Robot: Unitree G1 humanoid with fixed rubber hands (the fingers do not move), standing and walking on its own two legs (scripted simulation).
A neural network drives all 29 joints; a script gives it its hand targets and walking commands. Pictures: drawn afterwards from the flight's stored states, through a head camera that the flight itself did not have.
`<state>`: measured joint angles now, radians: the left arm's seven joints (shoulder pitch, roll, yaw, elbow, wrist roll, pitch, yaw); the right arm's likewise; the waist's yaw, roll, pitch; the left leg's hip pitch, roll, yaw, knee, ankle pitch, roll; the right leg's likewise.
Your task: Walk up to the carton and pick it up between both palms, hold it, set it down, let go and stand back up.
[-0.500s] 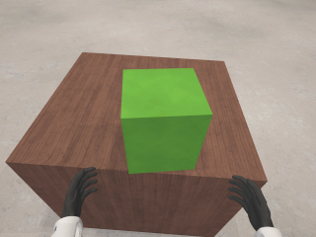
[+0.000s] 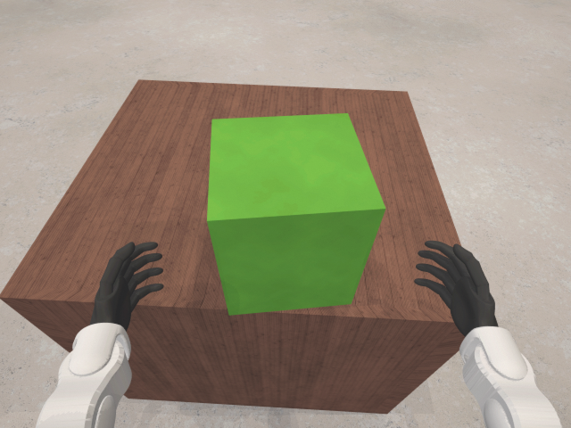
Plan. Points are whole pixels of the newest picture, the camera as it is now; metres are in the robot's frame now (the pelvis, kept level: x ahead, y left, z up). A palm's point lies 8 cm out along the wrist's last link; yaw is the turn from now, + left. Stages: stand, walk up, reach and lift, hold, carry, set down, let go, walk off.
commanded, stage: reach and lift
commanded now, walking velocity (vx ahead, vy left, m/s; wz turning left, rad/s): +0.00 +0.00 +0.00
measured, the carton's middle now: (286, 217) +0.43 +0.04 +0.04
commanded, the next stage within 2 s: none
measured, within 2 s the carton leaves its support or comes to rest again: neither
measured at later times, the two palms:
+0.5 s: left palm (116, 242) +0.30 +0.23 +0.13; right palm (461, 231) +0.35 -0.18 +0.13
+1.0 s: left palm (103, 175) +0.35 +0.25 +0.19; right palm (456, 160) +0.42 -0.17 +0.19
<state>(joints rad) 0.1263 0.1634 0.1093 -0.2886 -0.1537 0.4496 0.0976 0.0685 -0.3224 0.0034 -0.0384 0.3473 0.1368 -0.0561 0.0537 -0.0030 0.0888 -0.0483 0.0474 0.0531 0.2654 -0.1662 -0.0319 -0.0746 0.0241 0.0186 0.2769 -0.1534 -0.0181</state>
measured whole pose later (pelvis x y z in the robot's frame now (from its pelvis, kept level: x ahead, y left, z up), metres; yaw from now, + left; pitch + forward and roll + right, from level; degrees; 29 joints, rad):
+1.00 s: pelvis -0.01 +0.00 +0.00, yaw +1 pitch +3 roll +0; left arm -0.64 0.31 0.21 0.09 -0.19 0.80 0.11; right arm -0.79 -0.46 0.07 0.51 0.49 0.42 -0.06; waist 0.05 0.00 -0.02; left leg -0.22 0.05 0.02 0.34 -0.17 -0.03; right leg -0.22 0.03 0.00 0.31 -0.14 -0.02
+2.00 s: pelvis -0.01 -0.01 -0.01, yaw +2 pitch +9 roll -1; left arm -0.73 0.14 0.16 0.87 -0.06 0.04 0.11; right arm -0.87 -0.25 0.03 1.12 0.28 -0.05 -0.04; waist 0.11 -0.01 -0.09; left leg -0.36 0.06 -0.01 0.38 -0.17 -0.04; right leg -0.35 0.04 -0.02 0.33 -0.14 -0.03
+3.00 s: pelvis +0.00 +0.00 +0.00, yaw +2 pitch +2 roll +0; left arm -0.66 -0.15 0.52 0.66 0.38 0.06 0.04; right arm -0.76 0.04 -0.46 0.92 -0.28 -0.10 0.00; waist 0.05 -0.02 -0.01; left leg -0.18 0.04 0.03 0.29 -0.16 -0.02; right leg -0.17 0.02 0.00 0.27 -0.14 -0.01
